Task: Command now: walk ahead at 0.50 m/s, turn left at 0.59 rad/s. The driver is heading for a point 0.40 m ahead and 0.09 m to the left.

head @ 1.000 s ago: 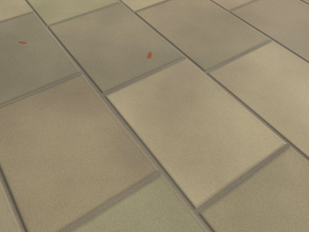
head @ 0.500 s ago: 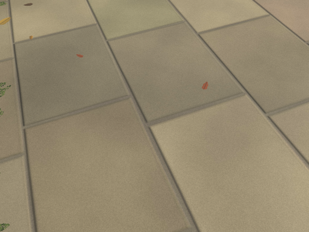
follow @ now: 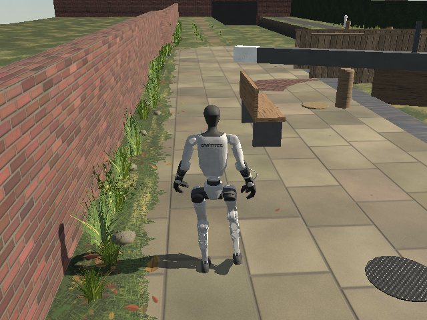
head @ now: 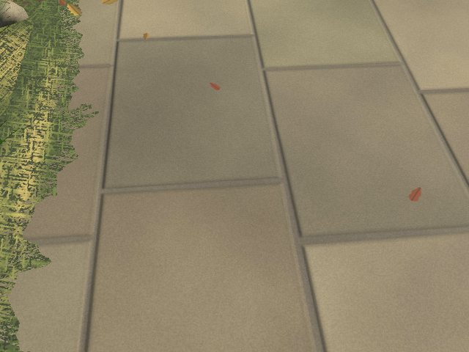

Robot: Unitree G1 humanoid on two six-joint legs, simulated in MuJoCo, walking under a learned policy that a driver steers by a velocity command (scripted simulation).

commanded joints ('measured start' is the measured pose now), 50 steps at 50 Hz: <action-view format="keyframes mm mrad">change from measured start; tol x32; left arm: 1 10 78 22 -59 12 7 5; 50 31 137 5 152 7 119 15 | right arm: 1 -38 -164 -44 -75 4 -24 -22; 50 -159 -33 14 0 -30 39 -26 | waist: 1 34 52 -81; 13 33 150 -86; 16 85 -306 -400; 20 56 -48 -55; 37 34 244 -349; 50 4 -63 -50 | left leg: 1 42 248 -263 -200 254 199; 13 126 220 -387 29 108 72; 18 -511 115 -128 870 -302 -84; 33 -44 113 19 84 113 -72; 36 359 348 -214 57 809 69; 50 -24 129 -46 -53 -203 -65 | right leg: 1 -48 -4 -3 -137 130 34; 13 260 96 4 -643 265 -42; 16 942 -333 704 -740 -117 -294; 26 410 -133 8 -802 828 -244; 35 388 -52 -52 -576 512 -109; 38 137 41 -20 -229 -366 26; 50 292 -14 1 -667 -4 -54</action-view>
